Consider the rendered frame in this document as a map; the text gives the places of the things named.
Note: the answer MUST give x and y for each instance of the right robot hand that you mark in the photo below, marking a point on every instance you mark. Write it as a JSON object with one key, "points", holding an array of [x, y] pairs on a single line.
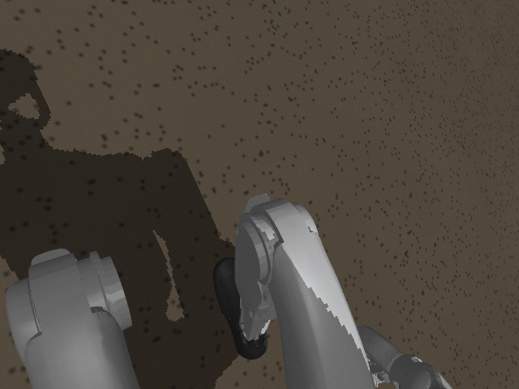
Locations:
{"points": [[380, 351]]}

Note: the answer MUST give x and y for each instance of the right robot foot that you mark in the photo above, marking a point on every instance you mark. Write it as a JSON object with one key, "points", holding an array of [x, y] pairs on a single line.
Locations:
{"points": [[229, 302]]}

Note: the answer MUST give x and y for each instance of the right robot arm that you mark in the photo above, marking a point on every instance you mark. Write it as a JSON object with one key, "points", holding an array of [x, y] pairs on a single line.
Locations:
{"points": [[409, 372]]}

